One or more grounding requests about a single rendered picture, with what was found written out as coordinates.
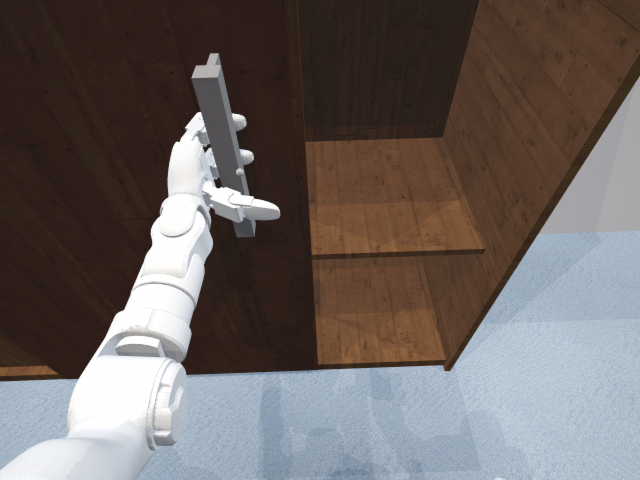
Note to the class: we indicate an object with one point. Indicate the robot left forearm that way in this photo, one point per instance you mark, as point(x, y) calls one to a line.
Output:
point(157, 316)

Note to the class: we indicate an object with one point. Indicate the wardrobe door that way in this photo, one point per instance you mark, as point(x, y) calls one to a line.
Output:
point(93, 96)
point(12, 355)

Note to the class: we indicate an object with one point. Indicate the robot left upper arm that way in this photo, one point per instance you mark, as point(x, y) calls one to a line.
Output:
point(125, 408)

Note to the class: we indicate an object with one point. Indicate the handle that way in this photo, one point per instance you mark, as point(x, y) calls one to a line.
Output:
point(211, 92)

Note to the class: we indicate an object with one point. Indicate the robot left hand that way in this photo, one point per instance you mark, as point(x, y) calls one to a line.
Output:
point(190, 168)

